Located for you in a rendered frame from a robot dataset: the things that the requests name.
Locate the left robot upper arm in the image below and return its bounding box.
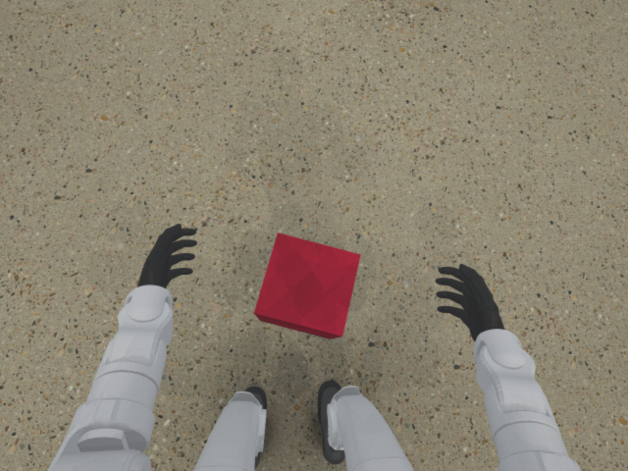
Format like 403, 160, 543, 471
50, 449, 151, 471

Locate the right robot shin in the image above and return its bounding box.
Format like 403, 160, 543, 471
328, 386, 362, 450

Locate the right robot hand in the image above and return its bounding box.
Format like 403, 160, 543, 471
436, 264, 505, 341

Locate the left robot forearm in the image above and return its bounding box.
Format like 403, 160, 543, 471
47, 285, 173, 471

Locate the right robot forearm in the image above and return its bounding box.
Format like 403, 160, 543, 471
473, 329, 581, 471

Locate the carton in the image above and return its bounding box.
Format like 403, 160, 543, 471
254, 233, 361, 339

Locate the left robot hand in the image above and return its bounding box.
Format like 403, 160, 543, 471
137, 224, 197, 288

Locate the right robot foot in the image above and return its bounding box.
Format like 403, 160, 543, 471
318, 381, 345, 464

